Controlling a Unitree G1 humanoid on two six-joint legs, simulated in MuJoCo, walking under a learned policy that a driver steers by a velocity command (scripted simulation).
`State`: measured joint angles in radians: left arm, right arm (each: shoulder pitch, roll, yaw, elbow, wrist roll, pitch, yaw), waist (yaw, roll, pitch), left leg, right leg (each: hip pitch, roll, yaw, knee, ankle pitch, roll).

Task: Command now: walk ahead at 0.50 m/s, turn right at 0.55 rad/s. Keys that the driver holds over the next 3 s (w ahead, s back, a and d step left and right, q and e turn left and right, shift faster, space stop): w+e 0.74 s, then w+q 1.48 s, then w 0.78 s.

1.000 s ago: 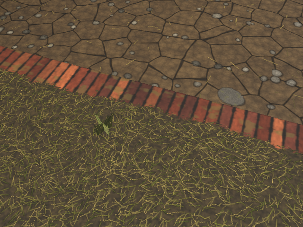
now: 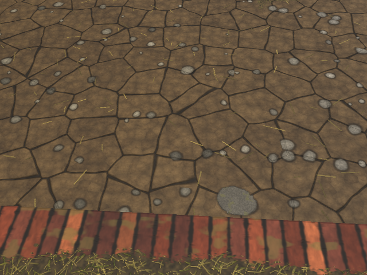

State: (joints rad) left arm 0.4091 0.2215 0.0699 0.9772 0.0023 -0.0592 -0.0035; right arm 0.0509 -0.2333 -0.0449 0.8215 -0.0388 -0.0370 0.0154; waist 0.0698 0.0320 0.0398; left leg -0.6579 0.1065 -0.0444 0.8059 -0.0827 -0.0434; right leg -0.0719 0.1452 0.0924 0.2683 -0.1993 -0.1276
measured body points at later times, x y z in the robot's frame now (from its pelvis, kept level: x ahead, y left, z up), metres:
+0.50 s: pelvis +0.26 +0.04 +0.00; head +0.29 +0.04 +0.45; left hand +0.48 +0.25 -0.12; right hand +0.21 -0.23 -0.12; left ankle +0.25 +0.14 -0.75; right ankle +0.30 -0.11 -0.67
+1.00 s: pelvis +0.48 -0.12 +0.00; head +0.49 -0.14 +0.45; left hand +0.65 +0.09 -0.12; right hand +0.43 -0.38 -0.14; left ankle +0.62 +0.00 -0.66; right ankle +0.44 -0.14 -0.75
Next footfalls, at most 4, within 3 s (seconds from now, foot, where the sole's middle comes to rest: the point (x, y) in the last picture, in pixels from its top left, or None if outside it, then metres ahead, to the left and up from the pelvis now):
0.20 left None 0.29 0.13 -0.78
0.74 right None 0.47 -0.16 -0.78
1.30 left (251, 196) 0.80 -0.16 -0.78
1.80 right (296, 143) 1.08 -0.38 -0.78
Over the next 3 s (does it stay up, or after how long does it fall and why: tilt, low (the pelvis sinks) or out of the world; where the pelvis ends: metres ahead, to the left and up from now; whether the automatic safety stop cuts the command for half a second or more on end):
stays up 1.53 -0.11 -0.01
